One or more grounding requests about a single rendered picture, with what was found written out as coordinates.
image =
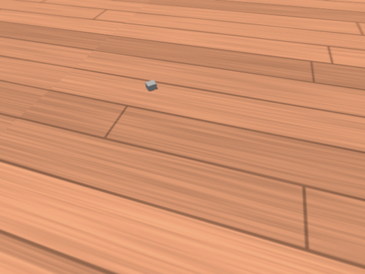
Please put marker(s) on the small box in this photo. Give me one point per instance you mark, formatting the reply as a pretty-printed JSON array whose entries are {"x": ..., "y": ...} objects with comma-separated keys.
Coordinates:
[{"x": 151, "y": 85}]

